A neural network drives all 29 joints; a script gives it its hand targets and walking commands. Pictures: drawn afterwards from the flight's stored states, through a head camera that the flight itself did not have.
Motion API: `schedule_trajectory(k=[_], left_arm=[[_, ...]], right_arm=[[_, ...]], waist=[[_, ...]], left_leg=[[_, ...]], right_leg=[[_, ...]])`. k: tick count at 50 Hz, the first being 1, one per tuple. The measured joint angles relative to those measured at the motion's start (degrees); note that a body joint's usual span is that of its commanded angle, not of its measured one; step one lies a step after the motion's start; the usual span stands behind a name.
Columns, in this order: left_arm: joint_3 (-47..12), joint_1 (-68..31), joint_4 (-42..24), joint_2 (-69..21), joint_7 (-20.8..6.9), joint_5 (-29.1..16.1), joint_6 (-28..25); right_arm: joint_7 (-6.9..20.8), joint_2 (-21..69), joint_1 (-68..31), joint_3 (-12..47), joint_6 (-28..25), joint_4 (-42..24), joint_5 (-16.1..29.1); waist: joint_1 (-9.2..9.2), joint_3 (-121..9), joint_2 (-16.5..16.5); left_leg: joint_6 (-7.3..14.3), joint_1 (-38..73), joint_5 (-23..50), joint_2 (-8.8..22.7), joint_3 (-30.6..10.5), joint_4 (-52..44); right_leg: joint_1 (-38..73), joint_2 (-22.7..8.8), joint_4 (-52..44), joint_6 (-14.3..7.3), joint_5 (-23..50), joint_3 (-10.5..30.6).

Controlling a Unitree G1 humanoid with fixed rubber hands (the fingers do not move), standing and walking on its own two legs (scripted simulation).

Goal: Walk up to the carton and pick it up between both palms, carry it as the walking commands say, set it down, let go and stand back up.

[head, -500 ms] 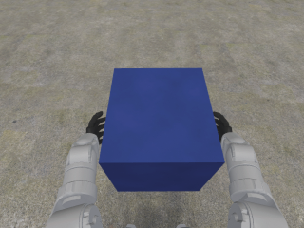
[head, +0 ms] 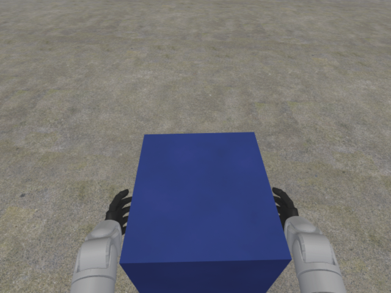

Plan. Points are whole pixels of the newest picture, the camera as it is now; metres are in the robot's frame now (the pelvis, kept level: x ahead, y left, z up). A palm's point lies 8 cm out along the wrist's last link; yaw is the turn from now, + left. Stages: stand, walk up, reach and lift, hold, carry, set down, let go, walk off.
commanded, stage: reach and lift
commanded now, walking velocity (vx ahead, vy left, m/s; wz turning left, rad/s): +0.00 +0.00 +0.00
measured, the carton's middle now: (201, 215) +0.32 +0.00 -0.04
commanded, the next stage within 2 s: hold in 1.16 s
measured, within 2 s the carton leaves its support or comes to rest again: neither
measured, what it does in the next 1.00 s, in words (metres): stands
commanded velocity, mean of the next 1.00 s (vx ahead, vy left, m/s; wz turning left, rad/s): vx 0.00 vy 0.00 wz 0.00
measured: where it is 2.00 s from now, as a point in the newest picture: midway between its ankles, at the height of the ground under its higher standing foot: outside the picture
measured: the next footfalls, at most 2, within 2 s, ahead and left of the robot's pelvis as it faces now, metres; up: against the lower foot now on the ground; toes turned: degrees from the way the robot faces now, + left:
none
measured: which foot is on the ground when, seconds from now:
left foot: down 0.00-1.00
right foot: down 0.00-1.00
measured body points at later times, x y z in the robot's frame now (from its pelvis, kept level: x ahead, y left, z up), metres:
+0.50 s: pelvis -0.05 +0.00 +0.00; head -0.08 +0.00 +0.44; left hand +0.27 +0.18 +0.04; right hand +0.27 -0.19 +0.03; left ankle -0.01 +0.13 -0.75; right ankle -0.01 -0.12 -0.75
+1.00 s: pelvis -0.01 +0.00 +0.00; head -0.04 +0.00 +0.45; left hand +0.27 +0.18 +0.02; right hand +0.26 -0.20 +0.02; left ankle -0.01 +0.13 -0.75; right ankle -0.01 -0.12 -0.75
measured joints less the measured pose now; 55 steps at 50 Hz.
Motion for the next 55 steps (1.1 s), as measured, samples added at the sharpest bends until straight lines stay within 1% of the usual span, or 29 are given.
schedule_trajectory(k=[7, 14, 20, 25, 29, 32, 37, 46, 51, 55], left_arm=[[-0.4, -0.3, -2.2, -0.3, 0.0, 0.6, 2.8], [1.2, -2.8, -1.6, -1.6, 0.2, 1.9, 5.1], [2.7, -7.2, 1.6, -0.8, 0.3, 2.6, 6.2], [2.9, -11.6, 5.7, 0.9, 0.3, 2.5, 6.2], [3.0, -14.2, 8.2, 1.5, 0.1, 2.7, 5.9], [3.2, -14.7, 8.6, 1.2, -0.1, 3.1, 5.7], [2.7, -11.2, 5.7, 0.2, -0.6, 3.3, 5.7], [0.7, -1.6, -3.3, -1.0, -0.7, 2.0, 6.5], [-0.3, 1.0, -7.0, -0.7, -0.6, 1.0, 6.5], [-0.6, 1.7, -8.6, -0.5, -0.6, 0.5, 6.4]], right_arm=[[0.0, -0.7, -0.1, 0.3, 2.5, -1.9, 0.7], [0.6, -2.3, -2.8, 0.6, 4.4, -0.1, 0.9], [1.1, -2.5, -7.7, -0.3, 4.5, 4.5, -0.3], [1.1, -2.4, -11.7, -1.3, 4.3, 8.0, -1.7], [1.1, -2.7, -13.2, -1.7, 4.3, 9.0, -2.1], [1.1, -2.8, -13.0, -1.9, 4.4, 8.7, -2.1], [1.1, -2.4, -9.2, -1.4, 4.9, 5.1, -1.7], [1.1, -1.0, -0.4, 0.2, 5.3, -2.9, -0.5], [0.9, -0.8, 1.6, 1.4, 5.4, -6.3, 0.0], [0.7, -0.6, 1.9, 1.7, 5.4, -7.7, 0.1]], waist=[[-0.87, 1.5, -0.2], [-0.39, 2.9, 0.3], [0.47, 4.5, 0.5], [0.27, 5.1, 0.7], [0.03, 4.8, 0.8], [-0.13, 4.1, 0.8], [-0.39, 2.7, 0.5], [0.01, 3.4, 0.1], [0.03, 4.3, 0.2], [-0.13, 4.4, 0.4]], left_leg=[[0.1, 3.3, 0.2, 0.1, 0.3, 0.2], [0.1, 4.8, 0.9, 0.2, 1.1, 0.4], [-0.2, 3.7, 1.3, 0.2, 1.3, 1.9], [-0.4, 1.8, 1.2, 0.2, 0.9, 3.6], [-0.4, 0.9, 1.1, 0.2, 0.9, 3.8], [-0.3, 1.2, 1.2, 0.2, 1.1, 3.1], [-0.2, 3.0, 1.4, 0.3, 1.4, 0.4], [-0.1, 6.3, 1.8, 0.7, 1.8, -3.0], [-0.1, 6.1, 1.9, 0.7, 1.6, -3.1], [-0.1, 5.9, 2.1, 0.6, 1.3, -3.0]], right_leg=[[3.4, 0.1, -0.4, 0.1, 0.6, 0.3], [4.6, 0.3, 0.1, 0.3, 1.5, 1.0], [3.3, 0.4, 2.0, 0.3, 1.8, 1.0], [1.7, 0.5, 3.3, 0.3, 1.7, 0.4], [0.9, 0.5, 3.5, 0.3, 1.6, 0.3], [0.9, 0.4, 3.0, 0.3, 1.5, 0.4], [2.5, 0.2, 0.9, 0.2, 1.6, 0.7], [5.4, 0.2, -2.1, 0.0, 1.9, 1.1], [5.4, 0.2, -2.4, -0.1, 2.1, 0.9], [5.3, 0.1, -2.5, 0.0, 2.2, 0.7]])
